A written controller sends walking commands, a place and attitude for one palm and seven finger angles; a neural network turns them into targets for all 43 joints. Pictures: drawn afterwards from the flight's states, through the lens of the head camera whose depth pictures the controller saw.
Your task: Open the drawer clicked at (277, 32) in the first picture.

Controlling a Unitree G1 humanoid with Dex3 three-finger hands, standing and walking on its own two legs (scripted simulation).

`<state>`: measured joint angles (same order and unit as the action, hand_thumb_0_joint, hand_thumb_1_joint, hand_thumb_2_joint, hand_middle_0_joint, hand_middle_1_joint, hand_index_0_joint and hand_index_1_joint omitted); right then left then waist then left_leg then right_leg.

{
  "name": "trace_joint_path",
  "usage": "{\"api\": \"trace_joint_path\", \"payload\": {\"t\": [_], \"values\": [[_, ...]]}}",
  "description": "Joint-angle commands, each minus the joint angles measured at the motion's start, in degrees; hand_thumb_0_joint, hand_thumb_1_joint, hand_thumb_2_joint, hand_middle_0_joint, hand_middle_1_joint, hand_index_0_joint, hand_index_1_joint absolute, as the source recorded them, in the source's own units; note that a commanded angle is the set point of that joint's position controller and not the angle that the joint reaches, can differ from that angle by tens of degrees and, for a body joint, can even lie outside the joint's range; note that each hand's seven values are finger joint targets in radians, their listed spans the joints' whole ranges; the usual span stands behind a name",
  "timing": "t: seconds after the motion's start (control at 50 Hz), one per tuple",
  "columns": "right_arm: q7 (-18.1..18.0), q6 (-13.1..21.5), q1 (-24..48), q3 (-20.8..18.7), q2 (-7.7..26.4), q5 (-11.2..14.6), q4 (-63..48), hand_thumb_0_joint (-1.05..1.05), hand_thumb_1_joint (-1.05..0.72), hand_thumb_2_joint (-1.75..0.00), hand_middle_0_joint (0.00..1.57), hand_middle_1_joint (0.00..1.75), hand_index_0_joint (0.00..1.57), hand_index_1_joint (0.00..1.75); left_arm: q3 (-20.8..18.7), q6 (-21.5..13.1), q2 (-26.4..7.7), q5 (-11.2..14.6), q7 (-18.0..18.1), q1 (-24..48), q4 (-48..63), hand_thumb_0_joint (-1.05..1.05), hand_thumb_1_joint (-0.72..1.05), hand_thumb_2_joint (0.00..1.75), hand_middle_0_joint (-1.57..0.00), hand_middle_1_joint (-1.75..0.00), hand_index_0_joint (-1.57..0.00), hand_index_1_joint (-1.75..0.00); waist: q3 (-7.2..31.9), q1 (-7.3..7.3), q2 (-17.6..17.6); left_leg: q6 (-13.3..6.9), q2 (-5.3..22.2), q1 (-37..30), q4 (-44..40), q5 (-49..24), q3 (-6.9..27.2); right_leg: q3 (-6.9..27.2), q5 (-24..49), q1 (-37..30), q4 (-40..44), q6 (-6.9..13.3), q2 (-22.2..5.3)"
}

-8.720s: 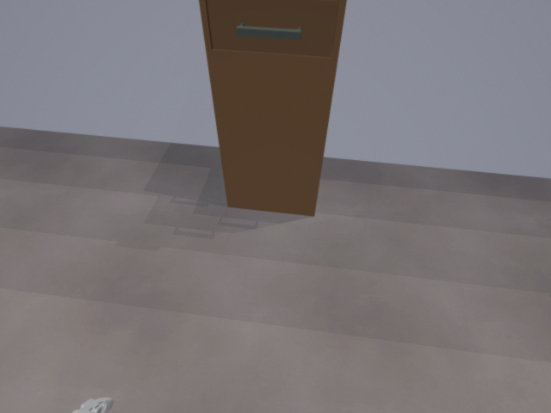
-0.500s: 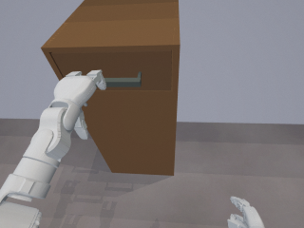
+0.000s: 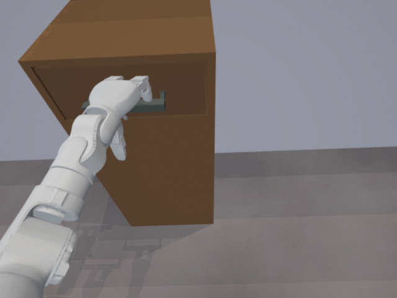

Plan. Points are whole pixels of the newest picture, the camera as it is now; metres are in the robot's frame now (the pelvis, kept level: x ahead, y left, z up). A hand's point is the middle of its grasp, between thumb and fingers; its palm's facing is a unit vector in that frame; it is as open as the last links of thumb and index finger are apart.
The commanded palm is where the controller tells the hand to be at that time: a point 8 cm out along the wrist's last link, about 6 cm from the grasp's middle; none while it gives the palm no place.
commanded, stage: move the hooked fingers above the handle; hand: left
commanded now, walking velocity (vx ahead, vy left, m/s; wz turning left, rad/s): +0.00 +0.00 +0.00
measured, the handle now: (126, 101) +0.54 +0.19 +0.10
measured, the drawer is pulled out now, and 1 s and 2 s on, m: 0.00 0.00 0.00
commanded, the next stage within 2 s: none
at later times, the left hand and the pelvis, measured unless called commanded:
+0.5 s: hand (141, 116) +0.44 +0.13 +0.13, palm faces -0.02 -0.06 -1.00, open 13.8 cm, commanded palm +0.44 +0.19 +0.22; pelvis +0.00 +0.00 +0.00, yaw +0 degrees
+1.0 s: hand (140, 102) +0.46 +0.13 +0.16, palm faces +0.04 -0.09 -1.00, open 13.9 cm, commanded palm +0.46 +0.19 +0.22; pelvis +0.00 +0.00 +0.00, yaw +0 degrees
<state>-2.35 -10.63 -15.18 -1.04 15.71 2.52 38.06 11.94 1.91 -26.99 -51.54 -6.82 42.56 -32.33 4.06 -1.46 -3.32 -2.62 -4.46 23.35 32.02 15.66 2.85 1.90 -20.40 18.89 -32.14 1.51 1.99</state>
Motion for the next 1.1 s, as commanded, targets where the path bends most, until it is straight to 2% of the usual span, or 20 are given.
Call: {"api": "trace_joint_path", "payload": {"t": [0.0, 0.06, 0.12, 0.18, 0.26, 0.34, 0.42, 0.48, 0.56, 0.62, 0.66, 0.72, 0.76, 0.8, 0.88, 0.9, 0.92, 0.96, 1.0, 1.08], "values": [[-0.13, 2.15, 0.69, -2.29, 5.72, -0.5, -5.65, 0.0, -0.9, -0.9, 0.2, 0.3, 0.2, 0.3, -15.1, -2.62, -19.44, -1.63, 9.5, 33.8, 8.24, 0.0, -0.5, 0.3, -0.3, -1.2, -0.3, -1.2, 22.73, 1.49, 0.56, 0.54, 2.15, -13.64, -0.14, -27.08, -0.71, -2.24, 23.95, -2.51, 0.88, 1.69, 0.4], [0.35, 1.84, 0.46, -2.07, 6.09, -0.43, -4.22, 0.0, -0.9, -0.9, 0.2, 0.3, 0.2, 0.3, -15.68, 2.02, -19.45, -3.69, 14.26, 34.46, -1.24, 0.0, -0.5, 0.3, -0.3, -1.2, -0.3, -1.2, 20.05, 1.63, 2.81, 1.02, 2.37, -8.85, -1.1, -24.97, -1.9, -2.56, 22.24, -2.21, 1.32, 1.79, 0.71], [0.91, 1.57, 0.92, -2.2, 6.52, -0.67, -4.3, 0.0, -0.9, -0.9, 0.2, 0.3, 0.2, 0.3, -13.73, 7.6, -19.14, -6.47, 15.78, 35.39, -5.18, 0.0, -0.5, 0.3, -0.3, -1.2, -0.3, -1.2, 24.69, 1.83, 0.16, 1.09, 2.88, -9.68, -1.11, -25.51, -2.96, -2.22, 23.47, -4.07, 0.58, 1.61, 0.43], [0.97, 0.68, 0.82, -2.57, 7.52, -0.41, -5.42, 0.0, -0.9, -0.9, 0.2, 0.3, 0.2, 0.3, -9.82, 11.38, -15.69, -6.53, 11.81, 31.21, -8.24, 0.0, -0.5, 0.3, -0.3, -1.2, -0.3, -1.2, 26.92, 0.29, 5.41, -0.02, 3.05, -9.87, -0.39, -26.87, -3.56, -1.47, 28.93, -7.17, 1.03, 0.66, -0.21], [0.89, 0.2, 2.36, -3.28, 7.49, 0.25, -8.07, 0.0, -0.9, -0.9, 0.2, 0.3, 0.2, 0.3, 0.59, 10.63, -3.75, -2.61, 2.84, 27.47, 0.76, 0.0, -0.5, 0.3, -0.3, -1.2, -0.3, -1.2, 23.57, -2.69, 9.28, -1.25, 2.63, -13.53, 0.04, -28.54, -2.84, -1.3, 32.14, -5.35, 2.82, -0.39, -0.42], [-0.2, 0.93, 2.7, -2.66, 6.66, 0.09, -7.52, 0.0, -0.9, -0.9, 0.2, 0.3, 0.2, 0.3, -0.97, 3.69, -6.83, -1.59, 0.42, 32.61, 9.18, 0.0, -0.5, 0.3, -0.3, -1.2, -0.3, -1.2, 19.18, -2.59, 3.51, -1.14, 2.09, -15.9, -0.35, -24.49, -1.4, -1.01, 25.52, -0.62, 3.31, 0.19, -0.07], [-0.79, 1.75, 1.29, -2.59, 5.62, -0.19, -6.29, 0.0, -0.9, -0.9, 0.2, 0.3, 0.2, 0.3, -9.0, -1.94, -14.39, -2.63, 6.76, 39.4, 11.06, 0.0, -0.5, 0.3, -0.3, -1.2, -0.3, -1.2, 20.75, -0.75, -1.68, -0.2, 2.25, -16.78, -0.35, -23.3, -0.83, -1.62, 20.45, 0.8, 2.46, 1.45, 0.52], [-0.92, 2.43, 1.7, -1.82, 5.41, -0.28, -5.31, 0.0, -0.9, -0.9, 0.2, 0.3, 0.2, 0.3, -16.72, -0.7, -21.73, -3.41, 13.71, 39.7, 5.34, 0.0, -0.5, 0.3, -0.3, -1.2, -0.3, -1.2, 20.97, 1.06, 1.71, 0.1, 2.09, -11.12, -1.63, -20.25, -1.42, -1.6, 18.96, -2.57, 2.27, 1.64, 0.56], [-0.89, 2.42, 4.56, -0.86, 5.48, 0.19, -4.82, 0.0, -0.9, -0.9, 0.2, 0.3, 0.2, 0.3, -14.9, 7.4, -21.34, -5.83, 18.3, 36.47, -5.48, 0.0, -0.5, 0.3, -0.3, -1.2, -0.3, -1.2, 21.5, 2.05, 3.74, 0.82, 2.22, -7.11, -2.95, -18.28, -3.38, -1.2, 18.92, -6.48, 3.0, 1.22, 0.0], [-0.95, 1.39, 3.64, -1.02, 6.79, 0.29, -4.5, 0.0, -0.9, -0.9, 0.2, 0.3, 0.2, 0.3, -11.41, 13.87, -19.74, -6.65, 14.34, 34.61, -14.62, 0.0, -0.5, 0.3, -0.3, -1.2, -0.3, -1.2, 21.91, 0.67, 6.86, 0.3, 2.44, -6.72, -2.93, -17.74, -4.59, -0.73, 22.61, -7.66, 3.56, 0.04, -0.73], [-1.18, 0.25, 3.28, -1.35, 7.6, 0.95, -5.61, 0.0, -0.9, -0.9, 0.2, 0.3, 0.2, 0.3, -3.89, 15.97, -11.92, -5.85, 8.14, 32.73, -18.17, 0.0, -0.5, 0.3, -0.3, -1.2, -0.3, -1.2, 20.33, -1.98, 9.82, -0.23, 2.19, -7.17, -2.71, -17.97, -4.89, -0.84, 25.84, -7.49, 4.35, -0.43, -1.23], [-1.3, 0.43, 3.59, -2.18, 8.1, 0.87, -6.6, 0.0, -0.9, -0.9, 0.2, 0.3, 0.2, 0.3, 4.89, 12.61, -2.06, -2.56, -1.67, 33.5, -9.71, 0.0, -0.5, 0.3, -0.3, -1.2, -0.3, -1.2, 16.91, -5.6, 10.78, -1.27, 1.95, -11.06, -1.31, -19.33, -4.05, -0.74, 30.43, -3.49, 4.92, -1.19, -1.41], [-1.51, 1.86, 4.4, -1.95, 7.34, 0.6, -7.64, 0.0, -0.9, -0.9, 0.2, 0.3, 0.2, 0.3, 9.16, 6.65, 3.19, -0.17, -5.83, 36.41, 1.67, 0.0, -0.5, 0.3, -0.3, -1.2, -0.3, -1.2, 19.58, -5.91, 6.67, -2.01, 1.21, -14.76, -0.15, -22.62, -2.84, -0.04, 30.57, -2.5, 4.28, -0.75, -1.52], [-1.77, 3.14, 3.49, -2.13, 6.75, 0.08, -6.66, 0.0, -0.9, -0.9, 0.2, 0.3, 0.2, 0.3, 7.08, 0.85, 1.23, 0.67, -6.08, 38.06, 9.35, 0.0, -0.5, 0.3, -0.3, -1.2, -0.3, -1.2, 21.47, -5.05, -0.42, -1.74, 1.25, -19.56, 0.9, -25.88, -1.12, -0.1, 27.49, 1.2, 3.24, -0.09, -0.88], [-2.11, 4.26, -0.88, -3.11, 5.72, -0.66, -5.43, 0.0, -0.9, -0.9, 0.2, 0.3, 0.2, 0.3, -7.12, -10.02, -13.03, 1.51, 2.31, 44.24, 17.56, 0.0, -0.5, 0.3, -0.3, -1.2, -0.3, -1.2, 26.13, -2.38, -2.99, -0.31, 1.72, -21.59, 1.95, -27.77, 0.17, -0.93, 24.28, 2.01, 1.75, 1.1, 0.47], [-1.72, 4.14, -1.24, -3.01, 5.31, -0.51, -4.53, 0.0, -0.9, -0.9, 0.2, 0.3, 0.2, 0.3, -6.04, -8.5, -10.56, 0.75, 4.93, 40.11, 9.76, 0.0, -0.5, 0.3, -0.3, -1.2, -0.3, -1.2, 23.98, -2.28, -0.02, -0.19, 1.97, -19.72, 2.0, -27.46, -0.14, -1.68, 23.37, 2.16, 1.49, 1.15, 0.58], [-1.38, 3.76, -1.57, -2.84, 5.52, -0.08, -3.75, 0.0, -0.9, -0.9, 0.2, 0.3, 0.2, 0.3, -8.81, -6.81, -11.84, 0.7, 7.26, 38.3, 4.92, 0.0, -0.5, 0.3, -0.3, -1.2, -0.3, -1.2, 19.39, -1.79, 2.54, 0.39, 2.28, -15.6, 1.15, -25.5, -0.18, -2.68, 21.72, 3.38, 1.75, 1.3, 0.82], [-0.77, 3.01, -0.58, -2.1, 6.96, 0.04, -3.17, 0.0, -0.9, -0.9, 0.2, 0.3, 0.2, 0.3, -18.01, -2.29, -21.38, -0.18, 12.18, 35.36, -3.21, 0.0, -0.5, 0.3, -0.3, -1.2, -0.3, -1.2, 16.86, 1.28, 5.44, 0.96, 1.9, -7.43, -0.81, -21.56, -1.23, -2.54, 19.92, 0.23, 1.99, 1.64, 0.79], [-0.58, 2.22, 0.99, -1.15, 6.51, 0.3, -4.05, 0.0, -0.9, -0.9, 0.2, 0.3, 0.2, 0.3, -14.16, 2.86, -19.63, -1.96, 14.22, 35.95, -7.74, 0.0, -0.5, 0.3, -0.3, -1.2, -0.3, -1.2, 15.97, 1.0, 5.74, 1.12, 1.98, -4.36, -1.58, -17.97, -2.58, -2.27, 18.3, -0.56, 1.99, 1.33, 0.41], [-0.16, 0.62, 2.19, -0.79, 6.87, -0.11, -4.35, 0.0, -0.9, -0.9, 0.2, 0.3, 0.2, 0.3, -12.4, 12.13, -20.87, -8.41, 15.12, 35.17, -16.59, 0.0, -0.5, 0.3, -0.3, -1.2, -0.3, -1.2, 23.94, 1.8, 3.7, 1.02, 2.65, -4.52, -1.18, -20.17, -4.03, -1.51, 21.86, -5.68, 1.05, 1.06, -0.11]]}}
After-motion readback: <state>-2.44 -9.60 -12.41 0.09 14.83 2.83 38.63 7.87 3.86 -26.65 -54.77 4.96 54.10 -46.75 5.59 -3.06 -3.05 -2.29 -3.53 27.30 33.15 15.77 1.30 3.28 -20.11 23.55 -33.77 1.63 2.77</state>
